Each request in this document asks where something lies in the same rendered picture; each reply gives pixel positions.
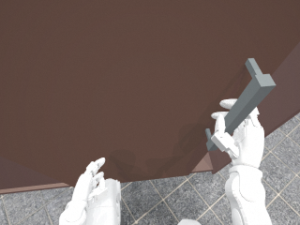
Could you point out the right robot hand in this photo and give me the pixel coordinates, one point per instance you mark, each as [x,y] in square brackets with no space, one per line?
[249,137]

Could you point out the left robot hand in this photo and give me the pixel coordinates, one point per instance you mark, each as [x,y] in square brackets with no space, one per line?
[86,188]

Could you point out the left robot thigh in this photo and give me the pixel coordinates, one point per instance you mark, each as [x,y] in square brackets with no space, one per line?
[104,212]

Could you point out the wardrobe door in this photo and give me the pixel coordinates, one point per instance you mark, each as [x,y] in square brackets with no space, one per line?
[14,175]
[131,81]

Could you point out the robot right forearm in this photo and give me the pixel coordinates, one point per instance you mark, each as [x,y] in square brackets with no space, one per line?
[246,194]

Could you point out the handle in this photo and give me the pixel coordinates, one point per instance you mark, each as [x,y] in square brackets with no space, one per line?
[257,89]

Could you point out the robot left forearm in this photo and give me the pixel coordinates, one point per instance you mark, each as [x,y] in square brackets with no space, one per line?
[75,213]

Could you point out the left robot shin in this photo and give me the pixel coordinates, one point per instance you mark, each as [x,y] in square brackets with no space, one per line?
[118,212]

